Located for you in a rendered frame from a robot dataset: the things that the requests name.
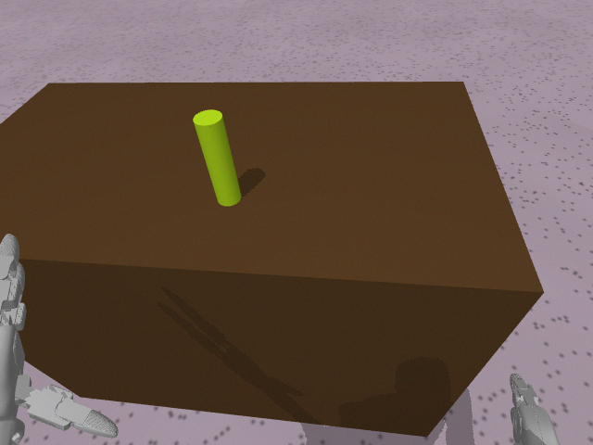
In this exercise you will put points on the can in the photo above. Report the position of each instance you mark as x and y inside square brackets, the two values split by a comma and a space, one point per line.
[214, 142]

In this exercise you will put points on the left robot hand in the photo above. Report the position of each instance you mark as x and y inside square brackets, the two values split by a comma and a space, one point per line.
[53, 405]

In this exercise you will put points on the right robot hand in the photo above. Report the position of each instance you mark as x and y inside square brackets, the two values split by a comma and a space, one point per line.
[531, 423]

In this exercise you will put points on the left robot arm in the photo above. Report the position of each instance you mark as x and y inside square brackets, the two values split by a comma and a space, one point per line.
[11, 430]

